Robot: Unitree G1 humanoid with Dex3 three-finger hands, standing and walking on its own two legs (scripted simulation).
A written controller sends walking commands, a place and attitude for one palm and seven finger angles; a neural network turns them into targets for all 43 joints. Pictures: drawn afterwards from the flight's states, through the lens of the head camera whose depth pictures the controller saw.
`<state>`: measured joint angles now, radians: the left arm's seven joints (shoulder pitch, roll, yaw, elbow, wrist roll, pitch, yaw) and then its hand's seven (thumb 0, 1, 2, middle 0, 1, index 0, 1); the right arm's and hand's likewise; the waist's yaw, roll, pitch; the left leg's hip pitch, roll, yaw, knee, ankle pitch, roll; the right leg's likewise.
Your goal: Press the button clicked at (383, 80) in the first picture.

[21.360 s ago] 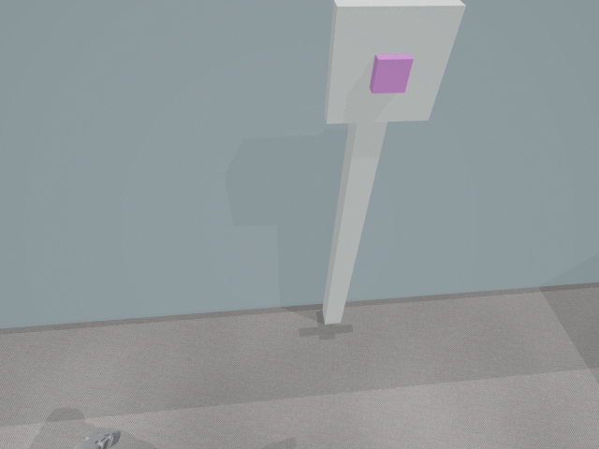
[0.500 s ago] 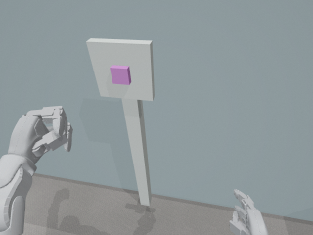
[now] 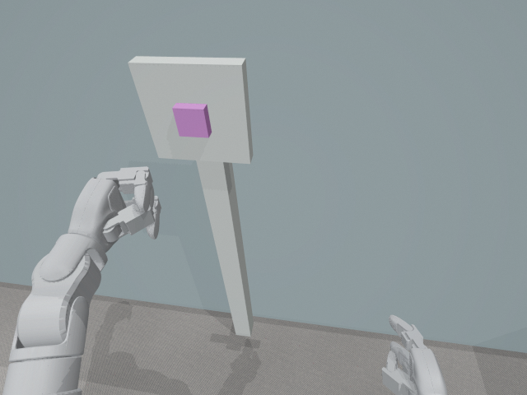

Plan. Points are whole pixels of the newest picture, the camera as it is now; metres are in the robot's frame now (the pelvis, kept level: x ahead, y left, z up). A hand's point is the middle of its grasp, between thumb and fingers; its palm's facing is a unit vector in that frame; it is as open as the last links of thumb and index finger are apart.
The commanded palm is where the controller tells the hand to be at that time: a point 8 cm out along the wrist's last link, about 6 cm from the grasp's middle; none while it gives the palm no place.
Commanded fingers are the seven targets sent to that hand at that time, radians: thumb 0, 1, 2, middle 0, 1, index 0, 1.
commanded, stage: aim a knuckle at the button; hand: left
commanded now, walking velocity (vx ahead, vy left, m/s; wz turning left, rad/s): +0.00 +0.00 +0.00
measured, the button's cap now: (193, 119) +0.51 +0.18 +0.20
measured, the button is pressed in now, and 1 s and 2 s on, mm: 0 0 0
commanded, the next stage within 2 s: none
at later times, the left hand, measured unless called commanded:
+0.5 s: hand (180, 171) +0.37 +0.17 +0.19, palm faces -0.01 -1.00 -0.04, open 3.1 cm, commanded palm +0.35 +0.21 +0.18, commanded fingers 0.00 0.90 0.90 -1.30 -1.50 -1.30 -1.50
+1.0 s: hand (195, 165) +0.42 +0.16 +0.17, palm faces +0.01 -1.00 -0.04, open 3.1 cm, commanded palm +0.39 +0.21 +0.17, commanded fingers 0.00 0.90 0.90 -1.30 -1.50 -1.30 -1.50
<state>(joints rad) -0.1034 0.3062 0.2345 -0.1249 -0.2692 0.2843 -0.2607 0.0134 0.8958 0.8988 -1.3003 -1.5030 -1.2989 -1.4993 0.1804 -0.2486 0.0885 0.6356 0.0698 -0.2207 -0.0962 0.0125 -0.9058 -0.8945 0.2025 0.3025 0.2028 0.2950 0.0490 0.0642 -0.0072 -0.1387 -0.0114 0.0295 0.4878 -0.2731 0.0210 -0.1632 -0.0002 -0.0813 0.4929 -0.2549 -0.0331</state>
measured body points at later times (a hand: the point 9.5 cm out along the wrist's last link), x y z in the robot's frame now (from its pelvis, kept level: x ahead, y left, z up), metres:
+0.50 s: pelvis +0.01 +0.00 +0.00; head -0.01 -0.02 +0.45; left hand +0.37 +0.22 +0.19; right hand +0.18 -0.23 -0.08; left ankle +0.00 +0.11 -0.74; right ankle +0.01 -0.09 -0.74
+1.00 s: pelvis +0.01 +0.00 +0.00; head +0.01 -0.03 +0.45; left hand +0.41 +0.21 +0.17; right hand +0.13 -0.26 -0.10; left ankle +0.00 +0.11 -0.74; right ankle +0.01 -0.09 -0.74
